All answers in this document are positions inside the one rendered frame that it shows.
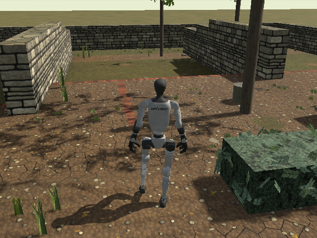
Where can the right robot shin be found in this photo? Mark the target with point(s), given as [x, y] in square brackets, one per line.
[165, 185]

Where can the right robot hand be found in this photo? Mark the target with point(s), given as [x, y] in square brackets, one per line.
[184, 145]

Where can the robot right forearm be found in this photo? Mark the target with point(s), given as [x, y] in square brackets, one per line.
[182, 133]

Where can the robot left forearm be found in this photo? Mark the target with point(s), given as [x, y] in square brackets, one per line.
[134, 132]

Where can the left robot hand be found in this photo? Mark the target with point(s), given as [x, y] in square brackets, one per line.
[131, 145]

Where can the robot shin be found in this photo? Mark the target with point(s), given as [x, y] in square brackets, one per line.
[165, 185]
[144, 168]

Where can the robot left upper arm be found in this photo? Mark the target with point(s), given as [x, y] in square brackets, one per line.
[141, 112]

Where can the robot right upper arm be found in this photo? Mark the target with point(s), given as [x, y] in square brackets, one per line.
[177, 113]

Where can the left robot shin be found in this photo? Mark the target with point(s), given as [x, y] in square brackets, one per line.
[144, 168]

